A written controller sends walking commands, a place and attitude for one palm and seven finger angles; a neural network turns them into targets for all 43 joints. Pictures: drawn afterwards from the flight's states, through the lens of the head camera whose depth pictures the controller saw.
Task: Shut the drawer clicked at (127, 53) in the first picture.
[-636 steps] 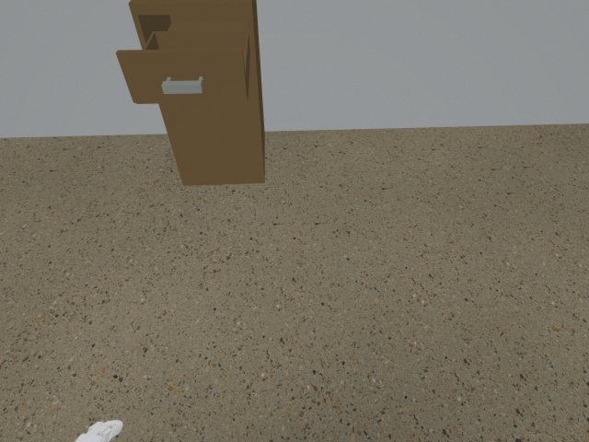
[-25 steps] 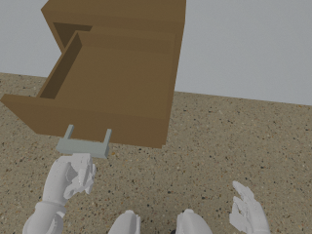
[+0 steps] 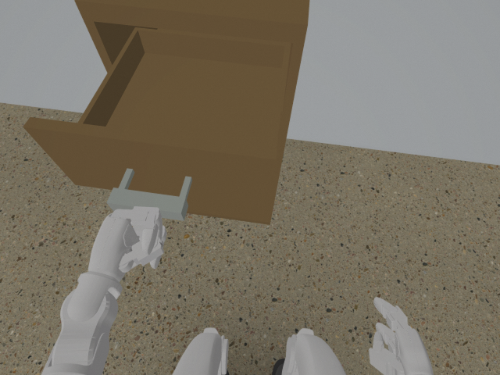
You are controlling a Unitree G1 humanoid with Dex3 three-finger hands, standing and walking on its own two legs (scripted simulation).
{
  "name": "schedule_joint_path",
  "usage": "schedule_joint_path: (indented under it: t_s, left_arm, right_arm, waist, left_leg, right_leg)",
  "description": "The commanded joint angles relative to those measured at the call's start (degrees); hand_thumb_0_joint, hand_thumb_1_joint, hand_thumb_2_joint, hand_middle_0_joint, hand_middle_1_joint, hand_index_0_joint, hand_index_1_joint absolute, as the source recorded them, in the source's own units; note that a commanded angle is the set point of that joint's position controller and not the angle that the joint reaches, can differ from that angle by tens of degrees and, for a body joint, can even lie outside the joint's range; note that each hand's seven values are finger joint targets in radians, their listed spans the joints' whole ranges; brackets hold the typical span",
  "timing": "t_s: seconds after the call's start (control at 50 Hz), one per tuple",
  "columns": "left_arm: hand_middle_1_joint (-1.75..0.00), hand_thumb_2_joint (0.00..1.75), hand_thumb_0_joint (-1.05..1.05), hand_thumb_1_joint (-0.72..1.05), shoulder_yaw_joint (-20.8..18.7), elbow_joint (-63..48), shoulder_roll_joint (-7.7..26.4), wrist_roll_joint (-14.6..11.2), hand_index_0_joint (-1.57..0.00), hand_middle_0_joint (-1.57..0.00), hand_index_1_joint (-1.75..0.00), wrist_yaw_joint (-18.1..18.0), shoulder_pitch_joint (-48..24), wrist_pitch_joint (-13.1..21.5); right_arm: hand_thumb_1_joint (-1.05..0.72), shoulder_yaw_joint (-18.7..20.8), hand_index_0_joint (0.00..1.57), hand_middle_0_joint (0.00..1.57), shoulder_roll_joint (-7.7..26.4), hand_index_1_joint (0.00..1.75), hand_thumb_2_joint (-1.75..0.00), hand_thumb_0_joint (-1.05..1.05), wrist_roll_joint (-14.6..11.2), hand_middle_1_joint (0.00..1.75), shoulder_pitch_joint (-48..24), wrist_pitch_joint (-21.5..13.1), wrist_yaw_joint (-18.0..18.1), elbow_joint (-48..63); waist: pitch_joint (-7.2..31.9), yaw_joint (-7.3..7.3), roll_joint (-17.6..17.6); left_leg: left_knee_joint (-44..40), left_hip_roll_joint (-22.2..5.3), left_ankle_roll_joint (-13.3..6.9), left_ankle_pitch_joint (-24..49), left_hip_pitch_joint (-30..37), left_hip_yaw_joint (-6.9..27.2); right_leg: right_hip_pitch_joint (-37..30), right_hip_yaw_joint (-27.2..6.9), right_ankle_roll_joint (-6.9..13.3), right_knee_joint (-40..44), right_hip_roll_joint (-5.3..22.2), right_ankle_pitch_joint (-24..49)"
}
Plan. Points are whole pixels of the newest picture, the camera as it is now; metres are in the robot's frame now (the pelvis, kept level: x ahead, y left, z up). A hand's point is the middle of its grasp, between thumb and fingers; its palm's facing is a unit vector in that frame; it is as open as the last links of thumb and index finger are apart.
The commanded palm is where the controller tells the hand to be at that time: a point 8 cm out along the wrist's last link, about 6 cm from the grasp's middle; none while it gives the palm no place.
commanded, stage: push the drawer shut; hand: left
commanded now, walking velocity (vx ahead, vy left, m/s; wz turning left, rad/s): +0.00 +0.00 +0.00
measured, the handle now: (153, 191) +0.38 +0.18 +0.04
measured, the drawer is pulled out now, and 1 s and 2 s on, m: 0.26 0.15 0.02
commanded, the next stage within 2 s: none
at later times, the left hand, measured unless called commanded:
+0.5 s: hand (170, 207) +0.36 +0.15 +0.03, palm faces -0.14 -0.99 -0.05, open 2.9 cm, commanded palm +0.36 +0.20 +0.04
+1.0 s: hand (180, 178) +0.41 +0.14 +0.03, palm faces -0.12 -0.99 -0.06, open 3.0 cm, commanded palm +0.42 +0.19 +0.04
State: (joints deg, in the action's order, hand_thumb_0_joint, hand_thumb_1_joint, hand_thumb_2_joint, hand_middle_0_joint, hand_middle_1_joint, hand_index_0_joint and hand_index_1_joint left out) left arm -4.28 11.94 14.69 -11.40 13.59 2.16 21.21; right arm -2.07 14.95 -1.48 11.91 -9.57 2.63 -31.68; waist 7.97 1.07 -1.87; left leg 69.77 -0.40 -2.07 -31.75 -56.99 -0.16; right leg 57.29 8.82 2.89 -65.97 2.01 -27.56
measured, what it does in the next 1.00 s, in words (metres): stands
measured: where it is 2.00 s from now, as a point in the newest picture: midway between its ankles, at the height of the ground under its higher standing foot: outside the picture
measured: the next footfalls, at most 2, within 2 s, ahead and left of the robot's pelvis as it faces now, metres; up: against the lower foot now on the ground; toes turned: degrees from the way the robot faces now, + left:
none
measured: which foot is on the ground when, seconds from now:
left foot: down 0.00-1.00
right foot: down 0.00-1.00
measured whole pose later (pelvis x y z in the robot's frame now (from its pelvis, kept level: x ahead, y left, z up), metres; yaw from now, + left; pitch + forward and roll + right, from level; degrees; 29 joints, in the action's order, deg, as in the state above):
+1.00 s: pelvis +0.00 +0.01 +0.01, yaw -1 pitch +21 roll -2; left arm -8.6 42.0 15.4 -8.6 10.6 -26.8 25.2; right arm -1.3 15.0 -0.8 15.2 -3.7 0.9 -35.8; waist 7.5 4.1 -1.5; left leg 67.0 -0.4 -2.6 -30.4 -57.7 -1.9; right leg 58.9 6.9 2.2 -63.8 1.8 -25.9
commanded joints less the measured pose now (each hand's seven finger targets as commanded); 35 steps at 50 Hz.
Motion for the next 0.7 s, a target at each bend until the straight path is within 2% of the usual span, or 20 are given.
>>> schedule_joint_path:
  t_s: [0.0, 0.06, 0.08, 0.1, 0.14, 0.16, 0.2, 0.24, 0.26, 0.28, 0.32, 0.36, 0.42, 0.48, 0.5, 0.54, 0.58, 0.6, 0.62, 0.68]
  left_arm:
    - [-1.6, 0.9, 0.0, 0.9, -2.6, -9.7, 5.0, -1.0, -1.4, -1.4, -1.6, -1.4, -20.4, 2.8]
    - [-1.6, 0.9, 0.0, 0.9, -1.9, -7.0, 4.9, -0.5, -1.4, -1.4, -1.6, -1.8, -24.0, 2.4]
    - [-1.6, 0.9, 0.0, 0.9, -1.3, -7.0, 4.2, -0.5, -1.4, -1.4, -1.6, -1.9, -25.8, 2.6]
    - [-1.6, 0.9, 0.0, 0.9, -2.2, -6.0, 4.7, -0.6, -1.4, -1.4, -1.6, -2.0, -25.5, 2.5]
    - [-1.6, 0.9, 0.0, 0.9, -2.2, -4.7, 4.9, -0.4, -1.4, -1.4, -1.6, -2.3, -27.9, 2.7]
    - [-1.6, 0.9, 0.0, 0.9, -3.2, -3.5, 6.1, -0.3, -1.4, -1.4, -1.6, -2.6, -28.7, 2.8]
    - [-1.6, 0.9, 0.0, 0.9, -3.4, -2.7, 5.9, -0.1, -1.4, -1.4, -1.6, -2.7, -29.6, 3.2]
    - [-1.6, 0.9, 0.0, 0.9, -2.4, -2.3, 4.8, 0.0, -1.4, -1.4, -1.6, -2.8, -31.1, 3.5]
    - [-1.6, 0.9, 0.0, 0.9, -3.3, -1.1, 6.0, 0.4, -1.4, -1.4, -1.6, -3.1, -31.6, 3.6]
    - [-1.6, 0.9, 0.0, 0.9, -2.7, 0.1, 4.9, 0.4, -1.4, -1.4, -1.6, -3.1, -31.9, 3.6]
    - [-1.6, 0.9, 0.0, 0.9, -3.3, 0.3, 5.7, 0.4, -1.4, -1.4, -1.6, -3.3, -33.6, 3.9]
    - [-1.6, 0.9, 0.0, 0.9, -3.8, 2.1, 6.4, 0.7, -1.4, -1.4, -1.6, -3.4, -34.9, 4.1]
    - [-1.6, 0.9, 0.0, 0.9, -3.5, 2.9, 5.8, 0.7, -1.4, -1.4, -1.6, -3.3, -38.3, 4.7]
    - [-1.6, 0.9, 0.0, 0.9, -3.9, 5.1, 6.1, 1.0, -1.4, -1.4, -1.6, -3.5, -39.4, 5.0]
    - [-1.6, 0.9, 0.0, 0.9, -4.9, 5.4, 7.1, 0.8, -1.4, -1.4, -1.6, -3.5, -40.0, 5.2]
    - [-1.6, 0.9, 0.0, 0.9, -4.7, 6.0, 6.6, 0.9, -1.4, -1.4, -1.6, -3.3, -40.1, 5.5]
    - [-1.6, 0.9, 0.0, 0.9, -4.2, 6.1, 6.4, 1.0, -1.4, -1.4, -1.6, -3.2, -43.0, 5.7]
    - [-1.6, 0.9, 0.0, 0.9, -5.6, 7.9, 7.2, 0.9, -1.4, -1.4, -1.6, -3.3, -41.0, 5.6]
    - [-1.6, 0.9, 0.0, 0.9, -4.7, 8.1, 6.7, 0.9, -1.4, -1.4, -1.6, -3.2, -43.0, 5.8]
    - [-1.6, 0.9, 0.0, 0.9, -5.3, 11.0, 7.5, 1.4, -1.4, -1.4, -1.6, -3.5, -46.9, 6.2]
  right_arm:
    - [-0.9, 3.1, 0.2, 0.2, 7.9, 0.3, -0.9, 0.0, -0.4, 0.3, 0.6, -2.4, 0.5, 7.1]
    - [-0.9, 3.1, 0.2, 0.2, 8.2, 0.3, -0.9, 0.0, -0.5, 0.3, 0.9, -2.2, 0.4, 6.4]
    - [-0.9, 3.1, 0.2, 0.2, 8.2, 0.3, -0.9, 0.0, -0.4, 0.3, 0.9, -2.1, 0.4, 6.3]
    - [-0.9, 3.2, 0.2, 0.2, 8.2, 0.3, -0.9, 0.0, -0.4, 0.3, 1.0, -2.0, 0.3, 6.3]
    - [-0.9, 3.2, 0.2, 0.2, 8.2, 0.3, -0.9, 0.0, -0.4, 0.3, 1.1, -1.8, 0.3, 6.2]
    - [-0.9, 3.1, 0.2, 0.2, 8.4, 0.3, -0.9, 0.0, -0.3, 0.3, 1.3, -1.7, 0.3, 6.0]
    - [-0.9, 3.2, 0.2, 0.2, 8.3, 0.3, -0.9, 0.0, -0.3, 0.3, 1.5, -1.4, 0.2, 5.9]
    - [-0.9, 3.3, 0.2, 0.2, 8.3, 0.3, -0.9, 0.0, -0.3, 0.3, 1.8, -1.2, 0.0, 5.8]
    - [-0.9, 3.4, 0.2, 0.2, 8.6, 0.3, -0.9, 0.0, -0.2, 0.3, 2.1, -1.1, -0.1, 5.5]
    - [-0.9, 3.3, 0.2, 0.2, 8.5, 0.3, -0.9, 0.0, -0.3, 0.3, 2.4, -0.8, -0.2, 5.4]
    - [-0.9, 3.5, 0.2, 0.2, 8.5, 0.3, -0.9, 0.0, -0.2, 0.3, 2.7, -0.5, -0.2, 5.1]
    - [-0.9, 3.5, 0.2, 0.2, 8.8, 0.3, -0.9, 0.0, -0.2, 0.3, 3.1, -0.2, -0.2, 4.8]
    - [-0.9, 3.5, 0.2, 0.2, 8.6, 0.3, -0.9, 0.0, -0.1, 0.3, 3.4, 0.3, -0.3, 4.4]
    - [-0.9, 3.6, 0.2, 0.2, 8.7, 0.3, -0.9, 0.0, 0.0, 0.3, 4.1, 0.8, -0.4, 3.8]
    - [-0.9, 3.7, 0.2, 0.2, 8.8, 0.3, -0.9, 0.0, 0.0, 0.3, 4.5, 1.0, -0.4, 3.5]
    - [-0.9, 3.8, 0.2, 0.2, 8.7, 0.3, -0.9, 0.0, 0.0, 0.3, 4.7, 1.3, -0.5, 3.6]
    - [-0.9, 3.8, 0.2, 0.2, 8.8, 0.3, -0.9, 0.0, 0.1, 0.3, 5.1, 1.5, -0.6, 3.2]
    - [-0.9, 3.9, 0.2, 0.2, 8.8, 0.3, -0.9, 0.0, 0.1, 0.3, 5.4, 1.8, -0.7, 3.1]
    - [-0.9, 3.8, 0.2, 0.2, 8.8, 0.3, -0.9, 0.0, 0.1, 0.3, 5.3, 2.0, -0.7, 2.9]
    - [-0.9, 3.7, 0.2, 0.2, 8.7, 0.3, -0.9, 0.0, 0.1, 0.3, 5.8, 2.4, -0.7, 2.4]
  waist:
    - [18.2, 3.68, -1.3]
    - [17.7, 4.52, -0.9]
    - [18.0, 4.56, -1.0]
    - [18.2, 4.1, -1.0]
    - [17.9, 4.33, -0.7]
    - [17.7, 4.29, -0.2]
    - [18.8, 3.86, -1.3]
    - [19.6, 4.04, -1.4]
    - [19.4, 4.27, -0.7]
    - [19.3, 4.24, -0.4]
    - [19.8, 4.32, -0.9]
    - [19.5, 4.65, 0.5]
    - [20.3, 4.93, -1.2]
    - [20.6, 5.28, -1.0]
    - [21.5, 5.04, -1.0]
    - [22.1, 4.87, -1.4]
    - [22.9, 5.43, -2.3]
    - [22.5, 4.65, -2.1]
    - [22.0, 5.57, -1.4]
    - [20.9, 6.14, -0.7]
  left_leg:
    - [-11.9, 0.6, 0.4, 9.5, 9.5, 3.7]
    - [-12.2, 0.4, 0.4, 9.0, 10.1, 4.1]
    - [-12.4, 0.3, 0.5, 8.8, 10.4, 4.3]
    - [-12.5, 0.5, 0.6, 8.1, 10.1, 4.0]
    - [-12.8, 0.6, 0.5, 7.4, 9.8, 4.0]
    - [-12.7, 0.6, 0.5, 7.5, 8.9, 3.8]
    - [-12.8, 0.6, 0.6, 9.1, 10.1, 3.8]
    - [-13.1, 0.5, 0.8, 9.4, 11.2, 4.0]
    - [-13.1, 0.3, 0.7, 9.7, 10.9, 4.2]
    - [-13.2, 0.4, 0.7, 9.9, 11.0, 4.1]
    - [-13.1, 0.4, 0.8, 10.1, 11.2, 3.8]
    - [-13.1, 0.2, 0.7, 11.0, 10.8, 4.2]
    - [-13.0, 0.3, 0.8, 11.0, 11.6, 4.0]
    - [-12.9, 0.2, 0.9, 12.9, 12.6, 4.0]
    - [-12.8, 0.1, 1.0, 13.4, 12.7, 4.1]
    - [-12.8, 0.2, 1.1, 14.7, 13.4, 3.9]
    - [-12.8, 0.0, 1.2, 15.6, 14.7, 4.4]
    - [-13.0, 0.0, 1.3, 16.0, 14.7, 4.2]
    - [-12.9, 0.0, 1.2, 15.7, 14.1, 4.2]
    - [-12.6, 0.0, 1.0, 14.3, 12.7, 4.0]
  right_leg:
    - [-12.3, -7.0, -1.3, 10.7, -1.1, 4.0]
    - [-10.7, -6.7, -1.4, 10.6, -1.2, 3.8]
    - [-10.5, -6.7, -1.4, 10.6, -1.2, 3.7]
    - [-11.1, -6.9, -1.5, 10.9, -1.1, 3.1]
    - [-11.2, -7.1, -1.5, 11.2, -1.1, 2.7]
    - [-11.6, -7.2, -1.4, 11.2, -1.1, 2.7]
    - [-11.8, -7.3, -1.3, 10.9, -1.1, 4.1]
    - [-11.6, -7.1, -1.4, 10.8, -1.0, 4.6]
    - [-11.3, -6.9, -1.3, 10.5, -1.1, 4.7]
    - [-11.4, -6.9, -1.3, 10.7, -1.2, 4.9]
    - [-11.7, -7.1, -1.4, 10.8, -1.1, 5.3]
    - [-11.5, -6.8, -1.3, 10.4, -1.2, 6.0]
    - [-11.3, -7.2, -1.4, 10.5, -1.2, 6.2]
    - [-10.8, -6.9, -1.4, 10.4, -1.3, 7.7]
    - [-11.3, -7.0, -1.4, 10.2, -1.3, 8.1]
    - [-11.8, -7.1, -1.3, 10.3, -1.3, 9.3]
    - [-10.6, -6.8, -1.3, 9.8, -1.4, 9.7]
    - [-11.2, -6.8, -1.2, 10.0, -1.5, 9.9]
    - [-11.1, -6.9, -1.4, 10.2, -1.4, 10.0]
    - [-10.6, -7.0, -1.4, 10.3, -1.6, 9.0]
